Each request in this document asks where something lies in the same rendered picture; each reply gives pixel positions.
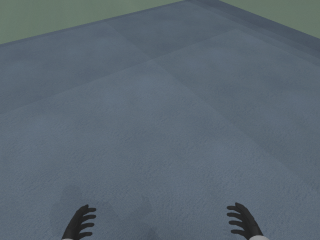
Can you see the left robot hand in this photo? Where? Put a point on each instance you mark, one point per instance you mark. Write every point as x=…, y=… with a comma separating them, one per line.
x=75, y=226

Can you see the right robot hand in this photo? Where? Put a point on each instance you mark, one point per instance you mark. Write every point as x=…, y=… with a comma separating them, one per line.
x=248, y=223

